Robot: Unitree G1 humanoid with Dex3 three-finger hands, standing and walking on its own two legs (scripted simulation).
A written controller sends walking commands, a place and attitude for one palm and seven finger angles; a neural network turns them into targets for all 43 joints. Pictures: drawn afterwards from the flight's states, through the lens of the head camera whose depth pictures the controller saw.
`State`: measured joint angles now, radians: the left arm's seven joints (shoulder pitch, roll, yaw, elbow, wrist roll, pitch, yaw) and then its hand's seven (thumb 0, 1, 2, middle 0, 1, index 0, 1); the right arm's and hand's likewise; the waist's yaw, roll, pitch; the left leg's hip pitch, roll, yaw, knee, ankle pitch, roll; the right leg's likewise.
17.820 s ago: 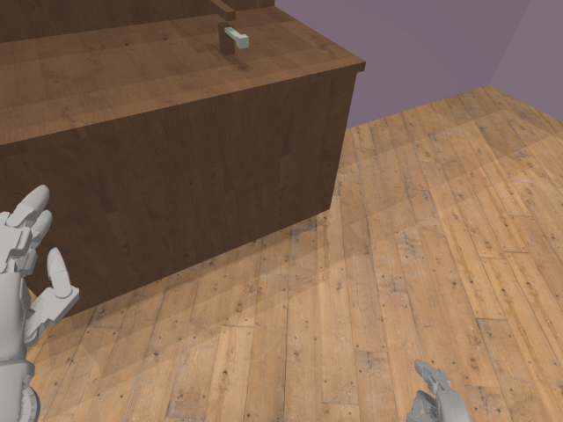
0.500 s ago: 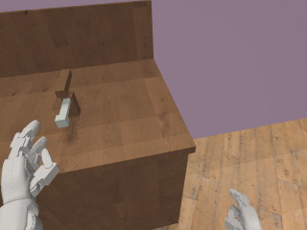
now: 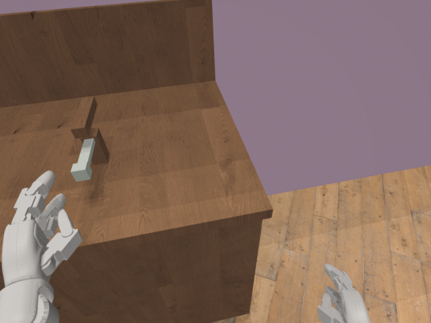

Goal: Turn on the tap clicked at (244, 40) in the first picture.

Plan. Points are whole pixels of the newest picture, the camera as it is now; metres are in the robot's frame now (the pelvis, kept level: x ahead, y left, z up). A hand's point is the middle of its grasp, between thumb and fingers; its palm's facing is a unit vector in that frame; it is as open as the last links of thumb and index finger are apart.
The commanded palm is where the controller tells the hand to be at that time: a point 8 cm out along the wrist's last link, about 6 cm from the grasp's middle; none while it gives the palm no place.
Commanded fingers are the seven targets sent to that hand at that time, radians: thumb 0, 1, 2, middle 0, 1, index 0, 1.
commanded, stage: reach beside the lever's end, fingers flat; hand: left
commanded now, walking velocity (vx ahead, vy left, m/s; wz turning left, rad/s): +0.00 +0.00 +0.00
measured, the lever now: (81, 171) +0.35 +0.33 +0.12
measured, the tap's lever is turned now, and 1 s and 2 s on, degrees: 0 0 0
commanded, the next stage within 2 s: none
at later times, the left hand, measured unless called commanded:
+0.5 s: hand (65, 226) +0.21 +0.27 +0.14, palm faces +0.52 -0.85 -0.11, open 7.4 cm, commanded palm +0.16 +0.31 +0.14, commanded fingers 0.00 0.90 0.90 -0.19 -0.27 -0.19 -0.27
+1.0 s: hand (65, 215) +0.23 +0.29 +0.13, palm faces +0.53 -0.84 -0.10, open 7.6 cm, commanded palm +0.19 +0.34 +0.13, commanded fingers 0.00 0.90 0.90 -0.17 -0.21 -0.17 -0.21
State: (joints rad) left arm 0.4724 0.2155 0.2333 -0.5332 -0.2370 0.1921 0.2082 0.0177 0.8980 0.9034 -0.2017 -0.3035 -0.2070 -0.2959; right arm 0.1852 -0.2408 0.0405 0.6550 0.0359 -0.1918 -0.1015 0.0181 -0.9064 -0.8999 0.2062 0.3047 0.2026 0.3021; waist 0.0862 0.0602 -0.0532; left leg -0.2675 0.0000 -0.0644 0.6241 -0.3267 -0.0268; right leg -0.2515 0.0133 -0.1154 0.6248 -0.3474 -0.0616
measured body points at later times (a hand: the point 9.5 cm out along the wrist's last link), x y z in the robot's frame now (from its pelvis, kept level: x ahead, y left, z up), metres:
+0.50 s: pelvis +0.00 +0.01 +0.00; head -0.02 -0.01 +0.45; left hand +0.17 +0.31 +0.15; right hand +0.19 -0.22 -0.08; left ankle +0.01 +0.14 -0.73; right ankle +0.00 -0.07 -0.73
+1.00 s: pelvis -0.01 +0.02 +0.00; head -0.02 +0.00 +0.45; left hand +0.20 +0.33 +0.14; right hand +0.18 -0.21 -0.08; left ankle +0.01 +0.14 -0.73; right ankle +0.00 -0.07 -0.73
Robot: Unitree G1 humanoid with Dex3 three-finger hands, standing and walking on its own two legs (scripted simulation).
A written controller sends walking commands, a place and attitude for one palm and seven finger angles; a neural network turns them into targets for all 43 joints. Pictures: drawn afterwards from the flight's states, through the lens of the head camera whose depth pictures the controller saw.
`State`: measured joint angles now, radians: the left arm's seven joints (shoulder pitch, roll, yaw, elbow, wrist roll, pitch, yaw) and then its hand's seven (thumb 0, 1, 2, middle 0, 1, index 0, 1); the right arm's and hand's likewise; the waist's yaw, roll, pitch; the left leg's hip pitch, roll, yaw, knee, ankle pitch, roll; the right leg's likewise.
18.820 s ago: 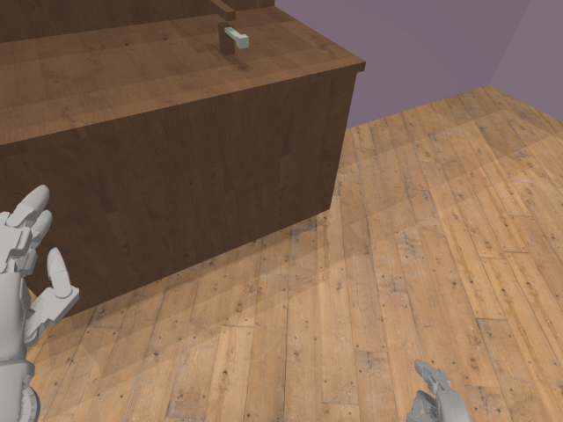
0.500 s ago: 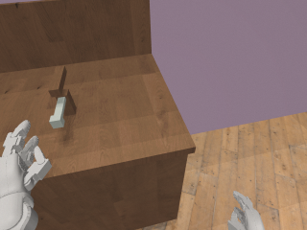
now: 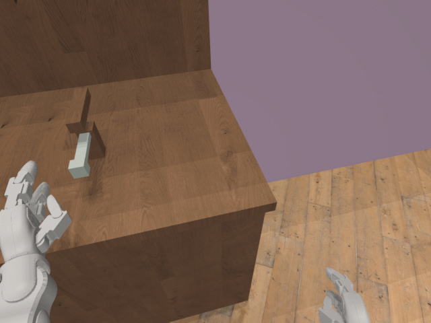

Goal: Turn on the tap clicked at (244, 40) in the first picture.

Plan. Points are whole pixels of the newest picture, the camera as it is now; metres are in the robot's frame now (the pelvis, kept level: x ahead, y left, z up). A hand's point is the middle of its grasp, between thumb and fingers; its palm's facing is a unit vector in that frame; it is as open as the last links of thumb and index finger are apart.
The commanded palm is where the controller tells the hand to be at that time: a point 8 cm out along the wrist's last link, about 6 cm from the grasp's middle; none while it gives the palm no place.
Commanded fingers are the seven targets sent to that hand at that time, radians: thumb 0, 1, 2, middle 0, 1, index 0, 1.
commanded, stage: reach beside the lever's end, fingers flat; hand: left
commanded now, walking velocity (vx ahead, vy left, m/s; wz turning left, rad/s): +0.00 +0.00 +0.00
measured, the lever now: (79, 168) +0.35 +0.31 +0.11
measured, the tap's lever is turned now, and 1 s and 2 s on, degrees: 0 0 0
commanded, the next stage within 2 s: push the lever round in 1.08 s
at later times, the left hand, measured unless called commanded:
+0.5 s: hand (64, 204) +0.26 +0.30 +0.11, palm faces +0.56 -0.82 -0.11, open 7.8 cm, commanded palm +0.22 +0.35 +0.11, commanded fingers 0.00 0.90 0.90 -0.15 -0.15 -0.15 -0.15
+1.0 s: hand (65, 198) +0.29 +0.32 +0.09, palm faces +0.56 -0.82 -0.11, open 7.8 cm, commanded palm +0.24 +0.36 +0.10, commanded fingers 0.00 0.90 0.90 -0.15 -0.15 -0.15 -0.15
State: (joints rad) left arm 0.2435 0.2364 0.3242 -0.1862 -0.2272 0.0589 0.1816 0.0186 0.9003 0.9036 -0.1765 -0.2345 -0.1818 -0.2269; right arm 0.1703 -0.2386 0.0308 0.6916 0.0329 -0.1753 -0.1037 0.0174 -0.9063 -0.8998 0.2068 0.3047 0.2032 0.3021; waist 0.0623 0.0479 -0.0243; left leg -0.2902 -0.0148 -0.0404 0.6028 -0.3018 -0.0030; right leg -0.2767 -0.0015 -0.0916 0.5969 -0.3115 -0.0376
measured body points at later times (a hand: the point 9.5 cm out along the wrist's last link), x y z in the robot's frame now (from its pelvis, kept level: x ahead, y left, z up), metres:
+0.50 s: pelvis +0.00 +0.00 +0.00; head +0.01 -0.02 +0.45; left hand +0.23 +0.34 +0.12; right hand +0.18 -0.24 -0.10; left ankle +0.01 +0.12 -0.73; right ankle +0.01 -0.09 -0.73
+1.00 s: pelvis +0.01 +0.00 +0.00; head +0.02 -0.01 +0.45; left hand +0.25 +0.36 +0.10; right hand +0.16 -0.25 -0.10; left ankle +0.01 +0.12 -0.73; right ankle +0.01 -0.09 -0.73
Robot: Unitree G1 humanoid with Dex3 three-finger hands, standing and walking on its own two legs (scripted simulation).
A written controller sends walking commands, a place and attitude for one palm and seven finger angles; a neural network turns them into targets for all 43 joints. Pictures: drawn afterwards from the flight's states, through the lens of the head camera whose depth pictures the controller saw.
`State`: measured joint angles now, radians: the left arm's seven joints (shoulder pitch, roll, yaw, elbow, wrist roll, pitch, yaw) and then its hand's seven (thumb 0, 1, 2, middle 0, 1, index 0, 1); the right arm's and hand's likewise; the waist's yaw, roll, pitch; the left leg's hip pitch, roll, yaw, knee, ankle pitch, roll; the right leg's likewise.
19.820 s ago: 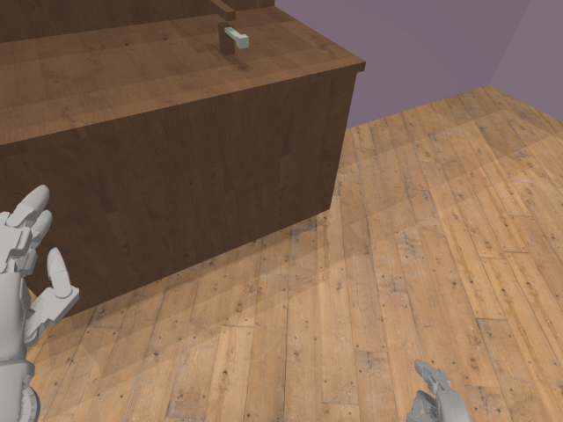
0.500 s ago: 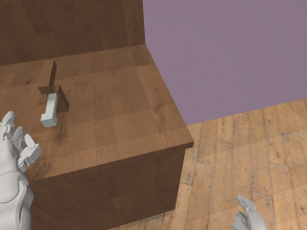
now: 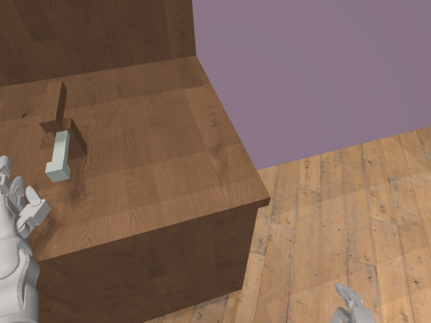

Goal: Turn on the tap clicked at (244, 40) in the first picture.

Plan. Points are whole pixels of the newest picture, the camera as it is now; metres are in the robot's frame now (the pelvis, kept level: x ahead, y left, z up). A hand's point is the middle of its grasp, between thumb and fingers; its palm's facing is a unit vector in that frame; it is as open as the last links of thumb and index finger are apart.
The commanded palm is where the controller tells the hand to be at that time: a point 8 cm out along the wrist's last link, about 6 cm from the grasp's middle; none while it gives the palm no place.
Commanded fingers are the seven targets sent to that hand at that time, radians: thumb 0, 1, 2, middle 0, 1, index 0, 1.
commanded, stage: reach beside the lever's end, fingers flat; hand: left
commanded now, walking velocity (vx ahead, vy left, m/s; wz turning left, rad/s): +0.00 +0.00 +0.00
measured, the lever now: (58, 170) +0.34 +0.32 +0.12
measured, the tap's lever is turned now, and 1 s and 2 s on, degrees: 0 0 11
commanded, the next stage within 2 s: push the lever round in 0.08 s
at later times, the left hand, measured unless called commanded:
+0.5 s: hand (52, 200) +0.29 +0.31 +0.10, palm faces +0.56 -0.82 -0.09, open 7.8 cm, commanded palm +0.23 +0.35 +0.10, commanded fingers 0.00 0.90 0.90 -0.15 -0.15 -0.15 -0.15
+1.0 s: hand (65, 200) +0.29 +0.29 +0.10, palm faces +0.56 -0.83 -0.07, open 7.8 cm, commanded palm +0.24 +0.32 +0.10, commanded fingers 0.00 0.90 0.90 -0.15 -0.15 -0.15 -0.15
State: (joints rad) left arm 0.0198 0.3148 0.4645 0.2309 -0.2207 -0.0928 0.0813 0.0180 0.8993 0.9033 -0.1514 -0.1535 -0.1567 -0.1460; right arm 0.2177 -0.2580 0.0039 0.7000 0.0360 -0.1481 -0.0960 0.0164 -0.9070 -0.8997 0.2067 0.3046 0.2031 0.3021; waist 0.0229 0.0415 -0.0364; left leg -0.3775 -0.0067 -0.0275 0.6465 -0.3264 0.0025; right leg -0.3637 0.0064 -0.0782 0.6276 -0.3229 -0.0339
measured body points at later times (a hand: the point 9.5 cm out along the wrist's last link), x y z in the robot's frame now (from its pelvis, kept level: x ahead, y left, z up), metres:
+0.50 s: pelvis +0.00 +0.00 +0.00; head +0.02 -0.01 +0.45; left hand +0.25 +0.35 +0.10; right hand +0.18 -0.24 -0.10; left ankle +0.00 +0.12 -0.72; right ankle +0.00 -0.10 -0.72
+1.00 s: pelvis +0.00 +0.00 +0.00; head +0.01 -0.01 +0.45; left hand +0.25 +0.33 +0.10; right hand +0.17 -0.24 -0.10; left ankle +0.00 +0.12 -0.72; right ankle +0.00 -0.10 -0.72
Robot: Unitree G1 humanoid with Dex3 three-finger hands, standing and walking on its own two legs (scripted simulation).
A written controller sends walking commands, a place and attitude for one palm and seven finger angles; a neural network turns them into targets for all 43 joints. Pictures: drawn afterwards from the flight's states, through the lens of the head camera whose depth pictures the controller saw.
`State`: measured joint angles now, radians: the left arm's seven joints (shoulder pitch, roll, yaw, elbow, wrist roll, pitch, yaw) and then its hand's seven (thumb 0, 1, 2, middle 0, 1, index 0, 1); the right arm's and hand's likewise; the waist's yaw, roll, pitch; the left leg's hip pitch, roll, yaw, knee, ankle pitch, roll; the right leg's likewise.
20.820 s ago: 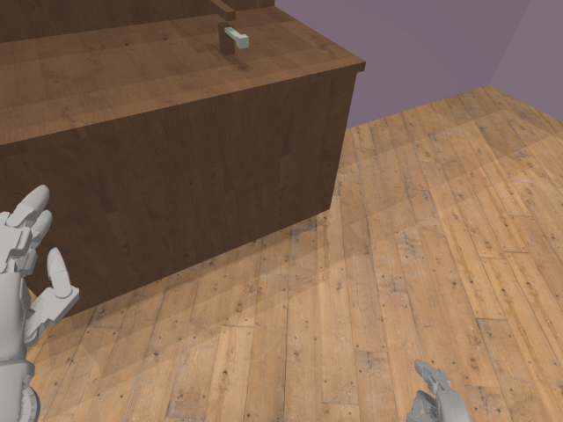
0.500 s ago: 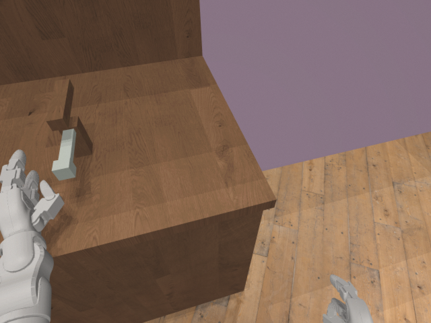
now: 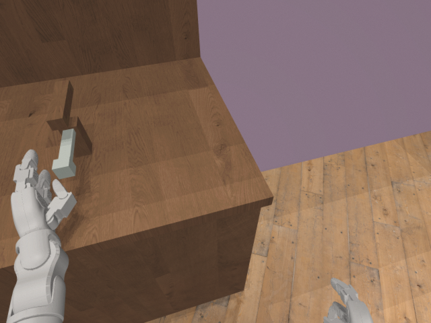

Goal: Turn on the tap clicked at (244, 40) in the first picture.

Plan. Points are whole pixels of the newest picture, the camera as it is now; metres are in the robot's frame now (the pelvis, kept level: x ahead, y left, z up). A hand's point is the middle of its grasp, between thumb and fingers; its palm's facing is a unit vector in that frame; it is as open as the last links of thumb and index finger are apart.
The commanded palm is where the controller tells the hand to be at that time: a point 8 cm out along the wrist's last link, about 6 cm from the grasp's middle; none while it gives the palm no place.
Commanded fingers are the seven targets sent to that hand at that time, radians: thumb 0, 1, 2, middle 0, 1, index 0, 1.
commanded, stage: push the lever round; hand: left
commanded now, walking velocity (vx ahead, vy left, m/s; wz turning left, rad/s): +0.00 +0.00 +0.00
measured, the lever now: (64, 167) +0.34 +0.31 +0.12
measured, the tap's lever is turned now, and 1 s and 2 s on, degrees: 0 11 44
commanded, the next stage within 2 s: none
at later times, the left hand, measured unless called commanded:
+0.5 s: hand (96, 188) +0.32 +0.25 +0.09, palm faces +0.65 -0.76 -0.07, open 7.8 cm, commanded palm +0.27 +0.28 +0.10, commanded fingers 0.00 0.90 0.90 -0.15 -0.15 -0.15 -0.15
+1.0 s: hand (107, 185) +0.32 +0.23 +0.10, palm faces +0.72 -0.69 -0.06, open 7.8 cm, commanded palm +0.27 +0.25 +0.10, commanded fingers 0.00 0.90 0.90 -0.15 -0.15 -0.15 -0.15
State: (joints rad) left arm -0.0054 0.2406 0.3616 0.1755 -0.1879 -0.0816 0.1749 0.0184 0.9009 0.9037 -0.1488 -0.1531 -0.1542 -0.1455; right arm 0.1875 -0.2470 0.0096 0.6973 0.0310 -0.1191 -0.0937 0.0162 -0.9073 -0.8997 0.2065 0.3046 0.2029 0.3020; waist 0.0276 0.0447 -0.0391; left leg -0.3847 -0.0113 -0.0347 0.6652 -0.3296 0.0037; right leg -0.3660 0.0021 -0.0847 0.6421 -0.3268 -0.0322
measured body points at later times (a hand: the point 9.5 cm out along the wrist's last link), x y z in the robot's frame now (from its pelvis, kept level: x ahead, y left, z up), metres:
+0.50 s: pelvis +0.00 -0.01 +0.00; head +0.01 -0.02 +0.45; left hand +0.28 +0.29 +0.10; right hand +0.18 -0.24 -0.10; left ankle +0.01 +0.12 -0.72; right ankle +0.00 -0.10 -0.72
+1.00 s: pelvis +0.00 -0.01 +0.00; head +0.00 -0.02 +0.45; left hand +0.28 +0.26 +0.11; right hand +0.19 -0.24 -0.10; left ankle +0.01 +0.12 -0.72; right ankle +0.00 -0.10 -0.72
